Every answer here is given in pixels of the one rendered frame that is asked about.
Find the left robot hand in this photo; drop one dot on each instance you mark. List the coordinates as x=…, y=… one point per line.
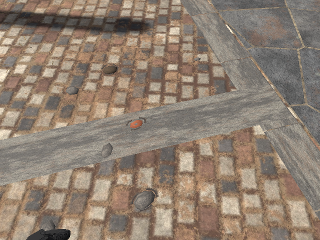
x=53, y=234

